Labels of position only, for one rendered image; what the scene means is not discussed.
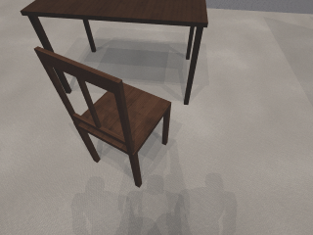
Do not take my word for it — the chair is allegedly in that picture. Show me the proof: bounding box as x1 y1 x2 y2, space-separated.
34 46 172 188

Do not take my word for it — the table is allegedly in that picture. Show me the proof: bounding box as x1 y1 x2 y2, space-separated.
21 0 208 105

